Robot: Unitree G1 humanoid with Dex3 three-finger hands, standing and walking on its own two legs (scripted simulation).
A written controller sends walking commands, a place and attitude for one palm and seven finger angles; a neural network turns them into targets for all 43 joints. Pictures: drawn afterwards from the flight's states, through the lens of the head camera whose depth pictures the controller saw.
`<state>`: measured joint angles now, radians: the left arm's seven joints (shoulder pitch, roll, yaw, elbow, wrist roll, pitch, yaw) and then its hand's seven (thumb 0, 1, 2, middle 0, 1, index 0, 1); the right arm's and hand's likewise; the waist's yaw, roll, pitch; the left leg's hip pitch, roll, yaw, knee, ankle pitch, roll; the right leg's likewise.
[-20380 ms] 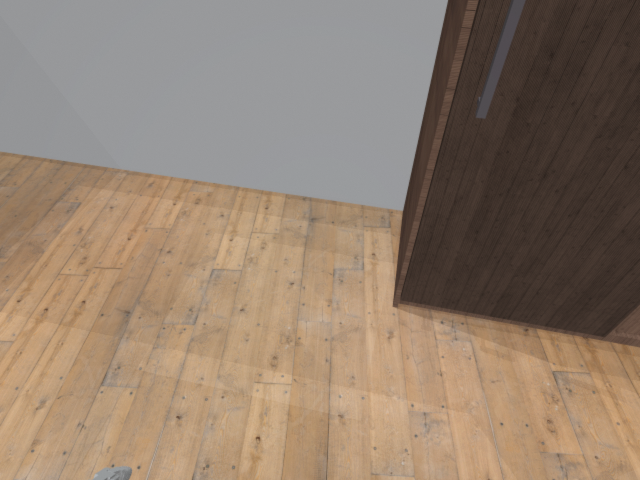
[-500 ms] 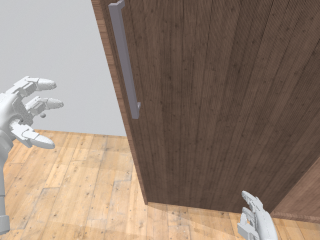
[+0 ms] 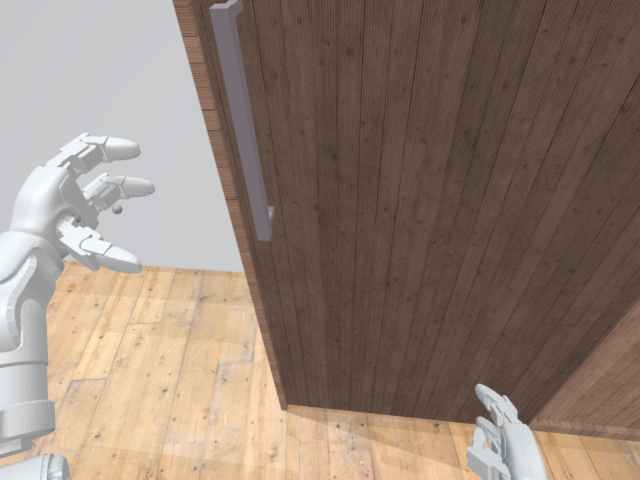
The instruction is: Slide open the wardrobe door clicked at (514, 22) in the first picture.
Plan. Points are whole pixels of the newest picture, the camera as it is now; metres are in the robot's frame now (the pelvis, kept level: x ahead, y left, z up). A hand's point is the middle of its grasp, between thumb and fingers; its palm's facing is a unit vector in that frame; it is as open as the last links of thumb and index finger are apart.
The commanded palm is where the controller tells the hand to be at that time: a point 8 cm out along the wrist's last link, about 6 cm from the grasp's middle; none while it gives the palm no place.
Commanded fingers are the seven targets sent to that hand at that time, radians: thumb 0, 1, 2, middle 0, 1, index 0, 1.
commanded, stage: move the hooked fingers beside the handle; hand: left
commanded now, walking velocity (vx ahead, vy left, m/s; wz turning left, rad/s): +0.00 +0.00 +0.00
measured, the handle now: (252, 138) +0.48 +0.14 +0.22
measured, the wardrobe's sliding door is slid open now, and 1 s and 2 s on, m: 0.00 0.00 0.00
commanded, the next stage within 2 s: none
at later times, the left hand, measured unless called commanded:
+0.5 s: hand (152, 200) +0.34 +0.22 +0.22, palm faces +0.04 -1.00 -0.07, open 14.0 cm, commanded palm +0.32 +0.27 +0.22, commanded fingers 0.00 -0.50 0.30 -0.30 -1.20 -0.30 -1.20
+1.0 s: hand (181, 178) +0.39 +0.21 +0.21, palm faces +0.02 -1.00 -0.04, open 14.0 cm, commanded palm +0.37 +0.26 +0.22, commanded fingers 0.00 -0.50 0.30 -0.30 -1.20 -0.30 -1.20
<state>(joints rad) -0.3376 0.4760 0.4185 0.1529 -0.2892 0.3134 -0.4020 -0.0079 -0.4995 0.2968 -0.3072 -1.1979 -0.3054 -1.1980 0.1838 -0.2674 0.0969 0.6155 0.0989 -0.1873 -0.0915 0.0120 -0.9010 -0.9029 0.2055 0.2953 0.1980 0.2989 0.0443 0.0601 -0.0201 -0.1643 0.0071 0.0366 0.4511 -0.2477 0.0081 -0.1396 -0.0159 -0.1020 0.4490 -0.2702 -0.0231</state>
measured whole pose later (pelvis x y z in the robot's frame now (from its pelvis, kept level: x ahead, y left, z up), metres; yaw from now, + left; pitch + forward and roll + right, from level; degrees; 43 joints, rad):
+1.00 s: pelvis +0.00 -0.01 +0.00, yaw -1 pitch -1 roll +0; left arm -0.60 0.45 0.33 0.51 -0.23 0.25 -0.29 -0.01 -0.50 0.30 -0.31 -1.20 -0.30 -1.20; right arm 0.24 -0.29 0.06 0.66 0.10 -0.12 -0.10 0.01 -0.90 -0.90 0.20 0.30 0.20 0.30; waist -0.01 0.05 -0.03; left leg -0.20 0.02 0.04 0.45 -0.24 0.00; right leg -0.18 0.00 -0.09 0.46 -0.27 -0.04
